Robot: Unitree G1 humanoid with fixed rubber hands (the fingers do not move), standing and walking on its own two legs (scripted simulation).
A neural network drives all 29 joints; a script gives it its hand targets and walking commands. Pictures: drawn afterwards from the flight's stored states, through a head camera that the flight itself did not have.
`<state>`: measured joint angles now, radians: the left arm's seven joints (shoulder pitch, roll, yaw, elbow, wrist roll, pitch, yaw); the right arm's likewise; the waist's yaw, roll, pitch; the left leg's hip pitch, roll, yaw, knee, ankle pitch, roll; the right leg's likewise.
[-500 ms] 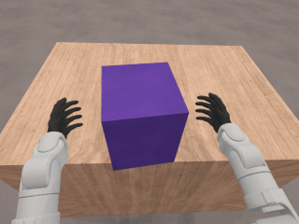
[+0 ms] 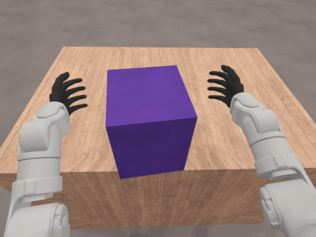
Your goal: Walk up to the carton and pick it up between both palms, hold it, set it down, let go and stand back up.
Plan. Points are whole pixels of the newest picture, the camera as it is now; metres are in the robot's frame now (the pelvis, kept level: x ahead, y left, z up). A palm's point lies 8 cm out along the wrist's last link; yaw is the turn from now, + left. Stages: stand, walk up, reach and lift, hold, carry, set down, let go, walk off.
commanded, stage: reach and lift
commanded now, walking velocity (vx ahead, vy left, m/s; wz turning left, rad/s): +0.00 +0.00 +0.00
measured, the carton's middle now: (147, 123) +0.43 +0.07 +0.04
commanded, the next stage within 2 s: none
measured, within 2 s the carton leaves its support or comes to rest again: neither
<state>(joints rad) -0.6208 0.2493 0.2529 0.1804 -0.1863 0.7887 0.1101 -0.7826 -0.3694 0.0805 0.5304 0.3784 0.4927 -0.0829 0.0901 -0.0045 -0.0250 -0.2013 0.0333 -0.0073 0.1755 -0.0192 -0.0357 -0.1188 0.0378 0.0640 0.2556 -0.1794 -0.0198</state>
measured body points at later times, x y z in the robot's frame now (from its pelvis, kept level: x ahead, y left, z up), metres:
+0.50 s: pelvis -0.01 +0.01 +0.00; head +0.03 +0.01 +0.45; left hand +0.41 +0.27 +0.19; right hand +0.49 -0.12 +0.20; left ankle +0.04 +0.14 -0.75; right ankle -0.03 -0.11 -0.75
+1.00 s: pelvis -0.01 +0.01 +0.00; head +0.05 +0.01 +0.44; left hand +0.41 +0.27 +0.12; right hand +0.48 -0.12 +0.12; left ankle +0.04 +0.14 -0.75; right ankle -0.03 -0.10 -0.75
